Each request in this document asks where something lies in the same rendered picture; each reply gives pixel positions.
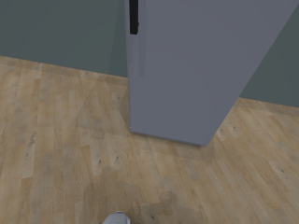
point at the handle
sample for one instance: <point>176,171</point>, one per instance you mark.
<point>133,14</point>

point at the robot left thigh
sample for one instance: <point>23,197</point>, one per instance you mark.
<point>117,218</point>

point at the fridge door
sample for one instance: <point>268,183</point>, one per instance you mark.
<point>191,59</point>

